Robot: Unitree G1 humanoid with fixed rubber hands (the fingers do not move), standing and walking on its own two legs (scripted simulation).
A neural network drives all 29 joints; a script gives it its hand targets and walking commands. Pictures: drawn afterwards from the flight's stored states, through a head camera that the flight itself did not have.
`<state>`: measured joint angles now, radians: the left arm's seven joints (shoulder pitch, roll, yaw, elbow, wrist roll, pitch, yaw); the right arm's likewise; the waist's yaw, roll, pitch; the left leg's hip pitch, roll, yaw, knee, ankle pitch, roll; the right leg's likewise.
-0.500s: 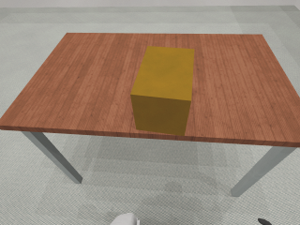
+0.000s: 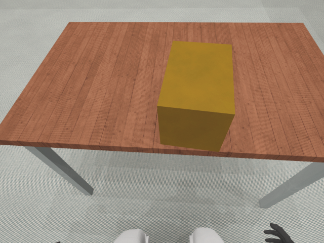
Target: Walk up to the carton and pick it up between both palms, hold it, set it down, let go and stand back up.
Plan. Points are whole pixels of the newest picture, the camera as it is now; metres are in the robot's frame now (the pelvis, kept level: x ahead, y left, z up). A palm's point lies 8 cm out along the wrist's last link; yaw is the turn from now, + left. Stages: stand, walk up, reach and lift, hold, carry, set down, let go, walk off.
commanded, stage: walk up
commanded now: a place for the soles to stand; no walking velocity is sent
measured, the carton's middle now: (195, 95) +0.47 -0.10 +0.06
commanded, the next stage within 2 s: reach and lift in 1.00 s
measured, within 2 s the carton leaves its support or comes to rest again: neither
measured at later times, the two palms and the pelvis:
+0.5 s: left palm out of the picture +0.10 +0.31 -0.09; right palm out of the picture +0.10 -0.29 -0.10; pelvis -0.01 +0.01 +0.02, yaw -2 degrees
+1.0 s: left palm out of the picture +0.08 +0.29 -0.08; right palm out of the picture +0.06 -0.29 -0.09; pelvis -0.01 +0.00 +0.04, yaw -3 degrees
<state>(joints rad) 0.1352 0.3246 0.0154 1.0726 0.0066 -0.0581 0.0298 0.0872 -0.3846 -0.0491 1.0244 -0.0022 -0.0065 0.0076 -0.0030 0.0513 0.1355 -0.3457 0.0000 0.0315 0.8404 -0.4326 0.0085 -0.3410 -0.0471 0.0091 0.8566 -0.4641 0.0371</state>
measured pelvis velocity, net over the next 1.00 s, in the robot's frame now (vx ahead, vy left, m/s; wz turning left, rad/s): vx -0.01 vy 0.00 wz -0.05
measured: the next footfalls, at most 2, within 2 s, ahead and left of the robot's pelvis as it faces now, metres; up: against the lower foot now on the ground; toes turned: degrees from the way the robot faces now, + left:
none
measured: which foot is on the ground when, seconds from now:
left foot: down 0.00-1.00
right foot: down 0.00-1.00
